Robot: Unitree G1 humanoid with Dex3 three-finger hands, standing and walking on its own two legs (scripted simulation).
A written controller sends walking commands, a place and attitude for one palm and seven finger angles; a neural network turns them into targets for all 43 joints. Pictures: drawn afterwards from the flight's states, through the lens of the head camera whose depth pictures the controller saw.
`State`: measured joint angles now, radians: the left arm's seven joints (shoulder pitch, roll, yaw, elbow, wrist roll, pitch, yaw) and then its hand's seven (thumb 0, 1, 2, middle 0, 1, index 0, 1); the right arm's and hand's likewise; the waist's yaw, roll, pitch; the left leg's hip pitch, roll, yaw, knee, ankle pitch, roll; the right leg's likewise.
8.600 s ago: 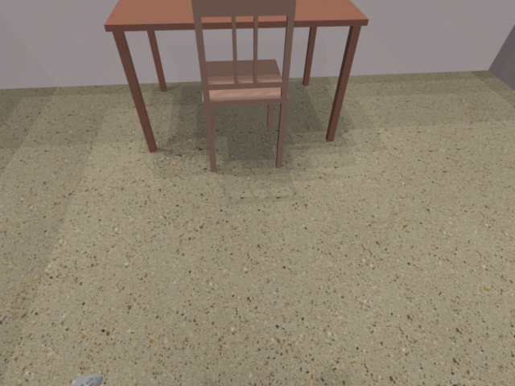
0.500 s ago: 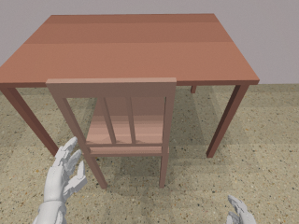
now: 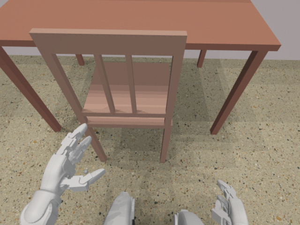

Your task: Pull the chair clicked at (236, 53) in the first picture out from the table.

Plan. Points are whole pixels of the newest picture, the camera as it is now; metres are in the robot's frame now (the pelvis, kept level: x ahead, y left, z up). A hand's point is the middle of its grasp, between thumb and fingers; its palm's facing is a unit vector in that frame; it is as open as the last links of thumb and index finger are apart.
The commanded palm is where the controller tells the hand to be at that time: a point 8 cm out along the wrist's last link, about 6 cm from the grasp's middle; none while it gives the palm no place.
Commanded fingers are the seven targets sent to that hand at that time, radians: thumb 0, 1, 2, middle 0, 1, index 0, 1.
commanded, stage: raise the hand toward the chair's back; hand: left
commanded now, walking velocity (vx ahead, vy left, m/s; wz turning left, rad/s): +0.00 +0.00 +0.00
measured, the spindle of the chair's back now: (106, 87) +0.54 +0.18 +0.02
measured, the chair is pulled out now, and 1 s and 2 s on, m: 0.00 0.00 0.00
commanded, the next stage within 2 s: aim the fingers beside a spindle in 1.36 s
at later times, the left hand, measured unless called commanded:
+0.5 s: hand (58, 160) +0.25 +0.23 +0.07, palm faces +0.08 -1.00 -0.05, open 16.1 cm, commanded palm +0.23 +0.28 +0.07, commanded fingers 0.00 -0.50 0.30 -0.06 -0.08 -0.06 -0.08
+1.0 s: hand (60, 156) +0.27 +0.23 +0.06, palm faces +0.00 -1.00 -0.05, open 16.9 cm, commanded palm +0.24 +0.29 +0.07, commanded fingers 0.00 -0.50 0.30 -0.06 -0.08 -0.06 -0.08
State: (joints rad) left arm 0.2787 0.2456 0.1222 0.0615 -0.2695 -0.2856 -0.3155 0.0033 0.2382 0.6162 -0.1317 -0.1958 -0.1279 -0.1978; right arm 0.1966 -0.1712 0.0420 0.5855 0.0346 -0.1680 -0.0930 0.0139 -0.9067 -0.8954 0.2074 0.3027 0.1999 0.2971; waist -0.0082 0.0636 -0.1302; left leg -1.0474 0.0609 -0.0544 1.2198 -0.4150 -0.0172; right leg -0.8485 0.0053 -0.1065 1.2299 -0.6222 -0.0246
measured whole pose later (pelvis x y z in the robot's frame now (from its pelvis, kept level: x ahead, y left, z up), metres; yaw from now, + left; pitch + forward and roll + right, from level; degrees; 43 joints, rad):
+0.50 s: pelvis +0.02 +0.03 +0.02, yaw +0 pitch +15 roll -4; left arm 0.40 0.23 0.17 -0.06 -0.24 -0.41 -0.15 -0.01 -0.34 0.37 -0.08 -0.11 -0.07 -0.11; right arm 0.19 -0.21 -0.01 0.55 0.01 -0.19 -0.07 0.01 -0.91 -0.90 0.20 0.30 0.20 0.30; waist -0.01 0.02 -0.15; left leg -0.99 0.05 -0.02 1.15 -0.43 0.02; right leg -0.78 -0.01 -0.08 1.12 -0.60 0.02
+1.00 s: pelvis +0.02 +0.03 +0.03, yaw +0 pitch +14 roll -4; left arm 0.30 0.27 0.20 0.07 -0.27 -0.31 -0.24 -0.02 -0.50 0.30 -0.06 -0.08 -0.05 -0.08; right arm 0.25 -0.24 0.02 0.56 0.02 -0.16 -0.07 0.01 -0.91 -0.90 0.21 0.30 0.20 0.30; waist -0.03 0.05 -0.13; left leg -0.95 0.04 -0.02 1.11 -0.40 0.03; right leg -0.74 -0.01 -0.08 1.07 -0.57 0.02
